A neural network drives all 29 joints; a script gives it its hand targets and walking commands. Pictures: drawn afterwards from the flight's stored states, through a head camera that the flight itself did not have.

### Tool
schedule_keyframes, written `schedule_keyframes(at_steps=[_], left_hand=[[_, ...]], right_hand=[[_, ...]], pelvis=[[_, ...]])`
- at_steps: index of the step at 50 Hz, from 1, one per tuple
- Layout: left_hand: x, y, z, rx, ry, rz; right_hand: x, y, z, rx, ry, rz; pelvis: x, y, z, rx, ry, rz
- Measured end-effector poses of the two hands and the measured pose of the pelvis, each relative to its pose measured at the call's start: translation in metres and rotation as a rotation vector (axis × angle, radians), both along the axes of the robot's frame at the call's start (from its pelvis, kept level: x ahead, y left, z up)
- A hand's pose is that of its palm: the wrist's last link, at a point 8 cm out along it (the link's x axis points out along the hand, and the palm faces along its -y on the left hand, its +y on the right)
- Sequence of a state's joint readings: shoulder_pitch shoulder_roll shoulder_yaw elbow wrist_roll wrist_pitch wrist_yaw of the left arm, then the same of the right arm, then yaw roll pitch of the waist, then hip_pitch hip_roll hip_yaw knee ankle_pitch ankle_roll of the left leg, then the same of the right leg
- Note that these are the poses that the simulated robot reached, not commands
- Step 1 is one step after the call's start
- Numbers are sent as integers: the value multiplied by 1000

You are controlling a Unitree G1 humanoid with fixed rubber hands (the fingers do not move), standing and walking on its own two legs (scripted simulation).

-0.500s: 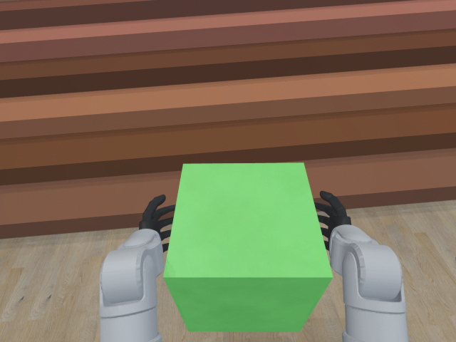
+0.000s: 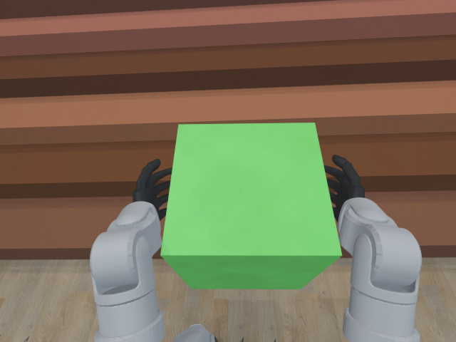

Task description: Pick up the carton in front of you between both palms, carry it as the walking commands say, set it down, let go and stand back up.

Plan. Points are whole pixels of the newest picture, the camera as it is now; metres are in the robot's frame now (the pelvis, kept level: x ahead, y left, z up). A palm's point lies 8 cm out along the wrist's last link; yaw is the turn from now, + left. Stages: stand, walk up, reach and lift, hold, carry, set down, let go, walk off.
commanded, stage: carry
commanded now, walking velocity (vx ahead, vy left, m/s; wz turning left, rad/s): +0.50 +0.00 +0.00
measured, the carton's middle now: (245, 215) +0.31 +0.01 +0.06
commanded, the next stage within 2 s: none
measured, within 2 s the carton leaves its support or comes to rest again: neither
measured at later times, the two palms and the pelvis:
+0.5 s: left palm (189, 49) +0.73 +0.15 +0.16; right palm (312, 49) +0.71 -0.15 +0.16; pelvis +0.32 +0.02 -0.01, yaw -1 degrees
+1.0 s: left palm out of the picture +1.07 +0.16 +0.17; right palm out of the picture +1.04 -0.14 +0.17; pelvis +0.66 +0.05 +0.05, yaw -1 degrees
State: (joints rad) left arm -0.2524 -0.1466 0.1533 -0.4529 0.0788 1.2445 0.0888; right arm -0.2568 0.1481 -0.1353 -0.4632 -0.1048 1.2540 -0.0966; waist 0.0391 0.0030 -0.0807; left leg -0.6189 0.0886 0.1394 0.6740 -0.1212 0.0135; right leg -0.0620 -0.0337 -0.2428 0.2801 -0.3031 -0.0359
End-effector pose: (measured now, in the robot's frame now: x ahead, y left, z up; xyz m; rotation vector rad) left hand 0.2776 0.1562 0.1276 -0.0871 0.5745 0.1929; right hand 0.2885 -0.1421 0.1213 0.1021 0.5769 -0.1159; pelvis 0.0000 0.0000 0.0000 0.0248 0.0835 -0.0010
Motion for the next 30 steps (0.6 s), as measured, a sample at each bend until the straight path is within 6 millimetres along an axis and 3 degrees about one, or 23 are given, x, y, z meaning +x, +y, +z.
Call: schedule_keyframes(at_steps=[4, 8, 16, 24, 30], left_hand=[[78, 7, 10, 12, -59, -35], [168, 14, 5, 35, -53, -106], [306, 2, 9, 30, 112, -166], [435, -6, 28, 24, 82, -135], [519, -8, 21, 55, 93, -75]], right_hand=[[71, 7, 13, -29, -61, -13], [149, 13, 17, -98, -54, -29], [265, 3, 16, -98, 116, -80], [402, -5, 35, -77, 83, -70], [506, -9, 21, -40, 90, -16]], pelvis=[[60, 11, -15, -17, -16, -16], [117, 25, -35, -9, -34, -30], [199, 39, -12, -29, 1, -39], [303, 27, -9, -28, 25, -24], [395, 6, -25, -43, 26, -24]])
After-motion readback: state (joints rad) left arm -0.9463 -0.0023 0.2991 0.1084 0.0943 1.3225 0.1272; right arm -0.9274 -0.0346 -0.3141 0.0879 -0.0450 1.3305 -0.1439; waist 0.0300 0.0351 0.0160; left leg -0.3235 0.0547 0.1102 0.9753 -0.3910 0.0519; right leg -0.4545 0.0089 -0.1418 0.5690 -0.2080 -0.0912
